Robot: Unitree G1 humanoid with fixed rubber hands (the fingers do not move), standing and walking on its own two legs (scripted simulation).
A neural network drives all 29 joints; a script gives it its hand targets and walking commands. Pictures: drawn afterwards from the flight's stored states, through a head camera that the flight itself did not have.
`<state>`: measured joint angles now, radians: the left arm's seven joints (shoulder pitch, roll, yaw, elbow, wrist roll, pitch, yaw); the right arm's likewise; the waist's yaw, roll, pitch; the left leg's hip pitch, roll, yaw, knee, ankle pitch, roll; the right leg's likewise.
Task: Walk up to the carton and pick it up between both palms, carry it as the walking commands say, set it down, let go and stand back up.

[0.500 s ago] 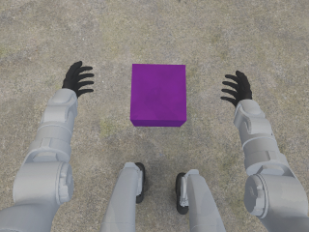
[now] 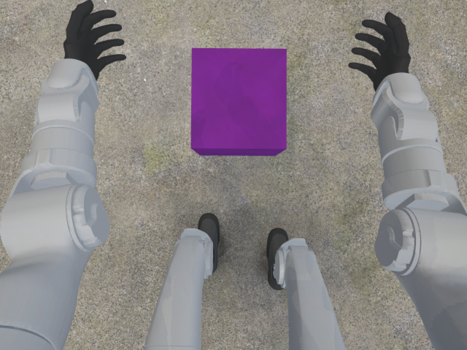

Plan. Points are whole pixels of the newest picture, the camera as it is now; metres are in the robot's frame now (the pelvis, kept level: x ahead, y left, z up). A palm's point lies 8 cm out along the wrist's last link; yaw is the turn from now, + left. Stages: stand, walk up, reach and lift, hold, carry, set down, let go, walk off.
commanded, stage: reach and lift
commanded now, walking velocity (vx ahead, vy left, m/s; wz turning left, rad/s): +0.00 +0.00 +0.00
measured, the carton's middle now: (238, 108) +0.57 +0.04 -0.54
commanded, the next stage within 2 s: none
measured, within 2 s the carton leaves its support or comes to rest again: neither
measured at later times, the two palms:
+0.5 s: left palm (122, 92) +0.51 +0.28 -0.24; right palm (346, 102) +0.52 -0.18 -0.24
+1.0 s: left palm (149, 117) +0.50 +0.27 -0.39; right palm (321, 123) +0.51 -0.17 -0.39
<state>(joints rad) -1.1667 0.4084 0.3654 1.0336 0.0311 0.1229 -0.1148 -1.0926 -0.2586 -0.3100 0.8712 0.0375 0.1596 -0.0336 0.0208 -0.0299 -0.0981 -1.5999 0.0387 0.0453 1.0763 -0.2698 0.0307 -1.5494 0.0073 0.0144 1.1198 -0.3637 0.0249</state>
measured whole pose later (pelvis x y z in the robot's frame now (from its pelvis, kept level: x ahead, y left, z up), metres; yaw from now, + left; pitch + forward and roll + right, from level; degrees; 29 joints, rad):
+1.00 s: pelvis -0.05 -0.01 -0.23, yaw -1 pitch +43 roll -2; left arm -1.48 0.54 0.19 1.21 -0.16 0.09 -0.03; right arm -1.41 -0.36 -0.19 1.05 0.17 0.13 -0.11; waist 0.03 -0.04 0.24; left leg -2.28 0.06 0.00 1.98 -0.45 0.03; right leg -2.20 0.03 -0.01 2.03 -0.58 0.03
